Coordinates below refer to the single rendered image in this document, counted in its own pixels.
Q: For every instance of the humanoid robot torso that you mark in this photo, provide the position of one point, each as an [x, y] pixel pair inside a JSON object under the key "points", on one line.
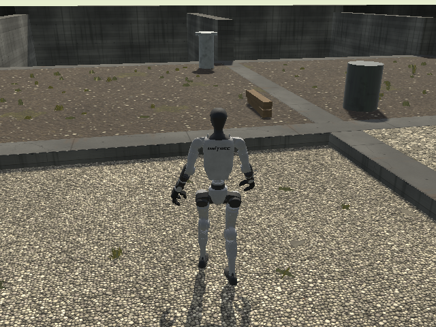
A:
{"points": [[218, 163]]}

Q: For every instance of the right robot upper arm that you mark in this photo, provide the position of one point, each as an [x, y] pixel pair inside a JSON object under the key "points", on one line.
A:
{"points": [[239, 143]]}

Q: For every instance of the robot left hand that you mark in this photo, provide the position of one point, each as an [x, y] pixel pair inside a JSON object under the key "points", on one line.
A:
{"points": [[175, 195]]}

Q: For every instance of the right robot forearm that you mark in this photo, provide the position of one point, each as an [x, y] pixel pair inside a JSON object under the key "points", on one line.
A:
{"points": [[249, 175]]}

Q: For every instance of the robot right hand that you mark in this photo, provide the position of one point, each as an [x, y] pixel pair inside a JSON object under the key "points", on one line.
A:
{"points": [[251, 185]]}

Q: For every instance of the right robot shin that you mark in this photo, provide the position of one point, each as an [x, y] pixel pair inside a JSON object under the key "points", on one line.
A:
{"points": [[231, 251]]}

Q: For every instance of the left robot upper arm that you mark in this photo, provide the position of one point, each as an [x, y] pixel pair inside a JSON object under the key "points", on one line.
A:
{"points": [[196, 144]]}

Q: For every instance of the left robot forearm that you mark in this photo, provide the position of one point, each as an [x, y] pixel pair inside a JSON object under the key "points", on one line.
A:
{"points": [[182, 180]]}

